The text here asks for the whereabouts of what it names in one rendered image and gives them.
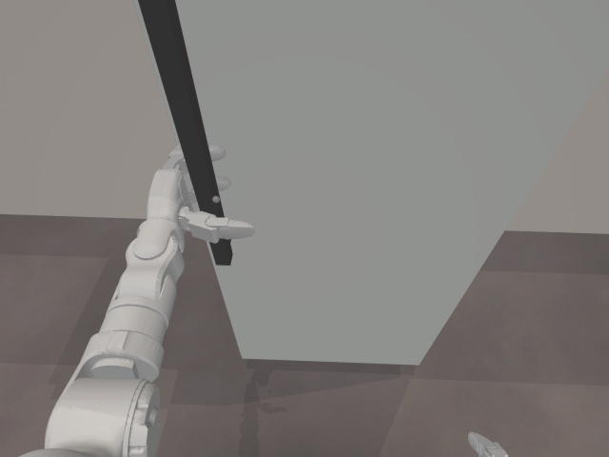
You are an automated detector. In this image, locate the robot left upper arm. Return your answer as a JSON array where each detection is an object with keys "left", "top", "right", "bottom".
[{"left": 19, "top": 378, "right": 160, "bottom": 457}]

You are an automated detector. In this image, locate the robot right hand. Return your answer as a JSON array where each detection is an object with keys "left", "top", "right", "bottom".
[{"left": 468, "top": 432, "right": 508, "bottom": 457}]

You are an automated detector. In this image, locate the robot left forearm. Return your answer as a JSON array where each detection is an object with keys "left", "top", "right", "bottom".
[{"left": 45, "top": 218, "right": 186, "bottom": 448}]

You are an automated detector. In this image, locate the robot left hand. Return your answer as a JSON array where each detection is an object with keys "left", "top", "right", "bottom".
[{"left": 147, "top": 144, "right": 255, "bottom": 244}]

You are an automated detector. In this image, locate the handle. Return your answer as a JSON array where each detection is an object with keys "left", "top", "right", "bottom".
[{"left": 138, "top": 0, "right": 233, "bottom": 266}]

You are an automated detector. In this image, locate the fridge door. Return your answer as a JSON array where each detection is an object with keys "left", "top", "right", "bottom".
[{"left": 133, "top": 0, "right": 609, "bottom": 365}]

